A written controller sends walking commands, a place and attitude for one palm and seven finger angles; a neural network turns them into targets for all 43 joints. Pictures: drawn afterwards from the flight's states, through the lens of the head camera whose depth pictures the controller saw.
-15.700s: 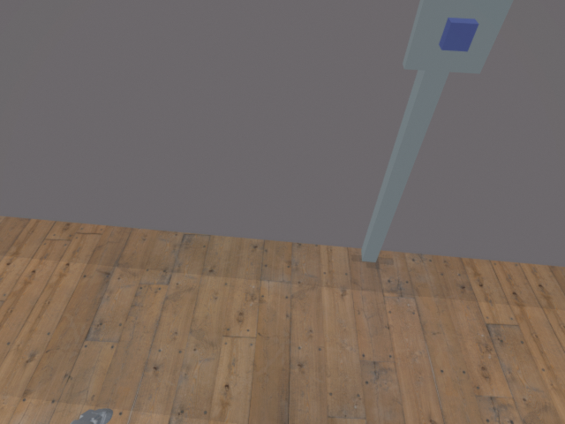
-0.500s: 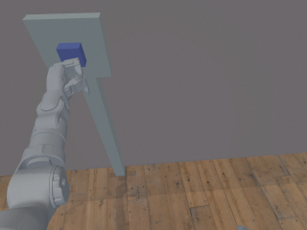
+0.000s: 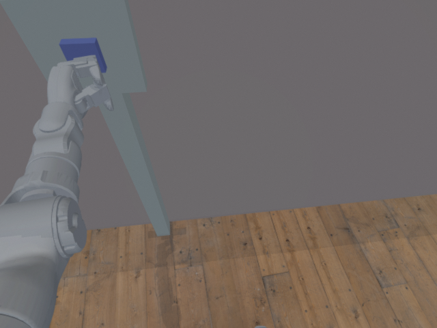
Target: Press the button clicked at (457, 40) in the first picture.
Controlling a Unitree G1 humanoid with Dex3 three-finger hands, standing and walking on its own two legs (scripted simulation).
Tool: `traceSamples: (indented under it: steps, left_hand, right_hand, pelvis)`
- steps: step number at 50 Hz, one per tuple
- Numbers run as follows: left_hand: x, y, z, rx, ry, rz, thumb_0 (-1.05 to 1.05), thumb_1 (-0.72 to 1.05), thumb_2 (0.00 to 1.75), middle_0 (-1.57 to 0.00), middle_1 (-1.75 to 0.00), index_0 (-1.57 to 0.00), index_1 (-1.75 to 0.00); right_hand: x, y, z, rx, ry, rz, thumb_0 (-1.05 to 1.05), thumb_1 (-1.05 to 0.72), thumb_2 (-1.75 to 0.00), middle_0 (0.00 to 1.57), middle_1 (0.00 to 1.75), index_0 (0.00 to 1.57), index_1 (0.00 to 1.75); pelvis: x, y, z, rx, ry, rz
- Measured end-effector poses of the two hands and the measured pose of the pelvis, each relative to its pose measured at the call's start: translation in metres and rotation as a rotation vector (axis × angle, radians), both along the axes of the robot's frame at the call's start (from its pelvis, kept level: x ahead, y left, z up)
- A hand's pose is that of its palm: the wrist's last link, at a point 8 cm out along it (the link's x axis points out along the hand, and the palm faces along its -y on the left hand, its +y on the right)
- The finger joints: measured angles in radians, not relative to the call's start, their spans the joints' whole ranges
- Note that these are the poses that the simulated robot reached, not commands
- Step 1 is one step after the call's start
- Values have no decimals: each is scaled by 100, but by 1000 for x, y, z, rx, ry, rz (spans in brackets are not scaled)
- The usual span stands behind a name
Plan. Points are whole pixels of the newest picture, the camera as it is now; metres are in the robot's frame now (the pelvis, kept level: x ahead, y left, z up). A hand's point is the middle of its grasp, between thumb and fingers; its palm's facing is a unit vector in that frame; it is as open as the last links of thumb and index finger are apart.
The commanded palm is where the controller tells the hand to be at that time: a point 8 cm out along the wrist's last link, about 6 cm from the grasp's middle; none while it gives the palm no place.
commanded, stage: press the button with the knuckle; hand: left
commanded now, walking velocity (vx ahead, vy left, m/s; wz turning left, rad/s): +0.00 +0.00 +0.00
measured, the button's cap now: (85, 53) +0.55 +0.22 +0.20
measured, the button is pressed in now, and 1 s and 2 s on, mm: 12 0 0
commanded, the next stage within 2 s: hold the button down briefly in 0.14 s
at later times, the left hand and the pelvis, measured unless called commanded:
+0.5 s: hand (103, 89) +0.50 +0.19 +0.16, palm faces +0.07 -1.00 -0.02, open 2.9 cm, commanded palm +0.50 +0.23 +0.16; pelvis -0.02 +0.00 -0.01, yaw +0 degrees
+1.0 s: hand (107, 95) +0.48 +0.18 +0.17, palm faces +0.07 -1.00 +0.01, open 3.0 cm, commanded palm +0.44 +0.23 +0.16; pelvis +0.00 +0.00 +0.00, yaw -1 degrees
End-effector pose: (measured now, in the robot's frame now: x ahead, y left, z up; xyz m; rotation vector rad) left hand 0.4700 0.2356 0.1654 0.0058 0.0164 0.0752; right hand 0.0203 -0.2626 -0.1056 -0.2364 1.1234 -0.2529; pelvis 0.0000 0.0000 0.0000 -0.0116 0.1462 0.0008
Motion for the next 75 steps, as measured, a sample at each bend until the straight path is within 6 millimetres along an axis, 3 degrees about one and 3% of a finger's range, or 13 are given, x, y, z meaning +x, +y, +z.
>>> traceSamples:
  steps: [23, 37, 45, 55, 67, 75]
  left_hand:
    - [2, 2, 0, 13, 4, -5, -2, 77, 97, -130, -150, -138, -150]
    - [-1, 1, -1, 4, -7, 4, -1, 78, 96, -130, -150, -136, -150]
    - [-12, -2, -3, -7, -35, 2, 0, 82, 94, -130, -150, -133, -150]
    - [-26, -12, -3, -21, -56, -7, 1, 88, 91, -130, -150, -131, -150]
    - [-67, -4, -3, -14, -63, 23, 1, 90, 90, -130, -150, -130, -150]
    - [-89, -4, -2, -10, -38, 17, 1, 90, 90, -130, -150, -130, -150]
  right_hand:
    - [-47, -4, 0, -25, 63, -20, 1, -91, -89, 20, 30, 21, 30]
    - [-41, -2, -1, -9, 51, -6, 1, -91, -89, 20, 30, 21, 30]
    - [-12, 1, -2, 15, -11, 5, 1, -91, -89, 20, 30, 21, 30]
    - [48, 4, 5, 43, -153, 27, 1, -91, -89, 20, 30, 21, 30]
    - [124, 10, 22, 56, -308, 96, 1, -91, -89, 20, 30, 21, 30]
    - [156, 18, 32, 53, -380, 147, 1, -91, -89, 20, 30, 20, 30]
  pelvis:
    - [-19, 0, -5, -6, 36, 6]
    - [-16, 0, -5, -5, 32, 4]
    - [-8, -1, -3, -1, 6, -8]
    - [8, -2, 2, 5, -32, -26]
    - [21, -7, 6, 8, -89, -17]
    - [20, -8, 8, 9, -121, 8]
